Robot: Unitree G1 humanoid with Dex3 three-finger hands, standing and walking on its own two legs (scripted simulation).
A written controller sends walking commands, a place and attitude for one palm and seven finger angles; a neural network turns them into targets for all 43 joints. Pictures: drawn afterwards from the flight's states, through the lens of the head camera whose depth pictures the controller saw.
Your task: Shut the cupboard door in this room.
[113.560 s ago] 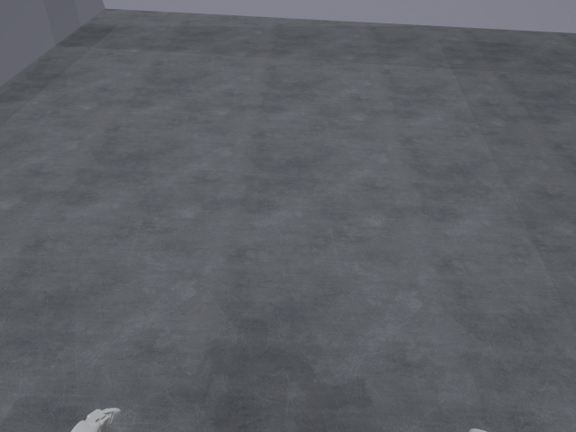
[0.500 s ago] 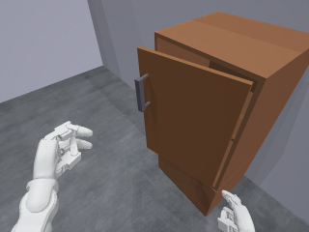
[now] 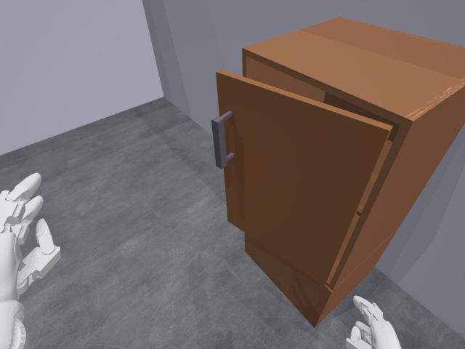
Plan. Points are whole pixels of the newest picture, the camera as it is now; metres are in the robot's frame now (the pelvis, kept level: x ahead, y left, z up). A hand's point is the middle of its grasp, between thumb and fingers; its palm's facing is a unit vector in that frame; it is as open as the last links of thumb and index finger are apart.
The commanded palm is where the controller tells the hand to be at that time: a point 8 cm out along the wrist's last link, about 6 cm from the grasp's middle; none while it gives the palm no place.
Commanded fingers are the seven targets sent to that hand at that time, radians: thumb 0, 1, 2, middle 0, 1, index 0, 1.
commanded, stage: draw the hand back to the body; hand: left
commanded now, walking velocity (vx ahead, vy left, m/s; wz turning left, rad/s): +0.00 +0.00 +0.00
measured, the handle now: (224, 140) +0.62 +0.11 +0.02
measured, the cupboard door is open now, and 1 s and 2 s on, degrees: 12 12 12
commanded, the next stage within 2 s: step back with the hand held close in 0.16 s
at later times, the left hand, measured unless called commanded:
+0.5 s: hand (65, 241) +0.20 +0.26 +0.15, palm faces +0.40 -0.80 -0.46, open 7.4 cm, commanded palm +0.15 +0.30 +0.17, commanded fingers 0.00 0.90 0.90 -0.20 -0.30 -0.20 -0.30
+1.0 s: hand out of the picture +0.10 +0.29 +0.15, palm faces +0.49 -0.76 -0.43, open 7.4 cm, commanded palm +0.03 +0.32 +0.17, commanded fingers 0.00 0.90 0.90 -0.20 -0.30 -0.20 -0.30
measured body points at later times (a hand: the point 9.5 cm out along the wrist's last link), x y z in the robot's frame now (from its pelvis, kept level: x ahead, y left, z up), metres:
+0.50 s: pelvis +0.00 +0.00 +0.00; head -0.01 -0.02 +0.45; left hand +0.18 +0.30 +0.18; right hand +0.17 -0.24 -0.09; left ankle -0.01 +0.10 -0.74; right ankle -0.02 -0.12 -0.74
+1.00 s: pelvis -0.10 +0.02 -0.03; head -0.11 +0.03 +0.42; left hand +0.07 +0.33 +0.17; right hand +0.07 -0.22 -0.09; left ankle -0.01 +0.10 -0.74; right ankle -0.02 -0.12 -0.74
